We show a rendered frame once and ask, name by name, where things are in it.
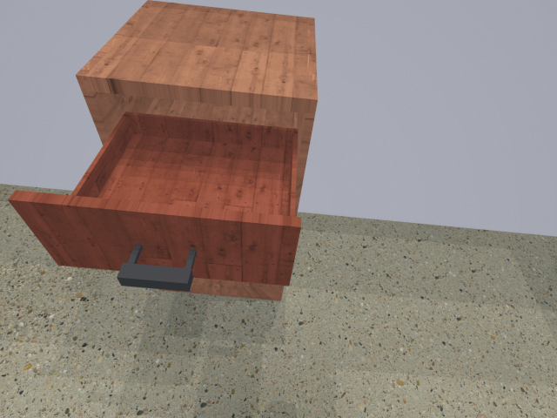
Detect drawer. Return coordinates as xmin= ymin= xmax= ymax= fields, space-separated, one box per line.
xmin=8 ymin=111 xmax=301 ymax=286

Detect cabinet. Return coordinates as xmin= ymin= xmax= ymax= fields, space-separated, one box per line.
xmin=76 ymin=0 xmax=318 ymax=301

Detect handle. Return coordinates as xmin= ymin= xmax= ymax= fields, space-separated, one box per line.
xmin=117 ymin=244 xmax=197 ymax=292

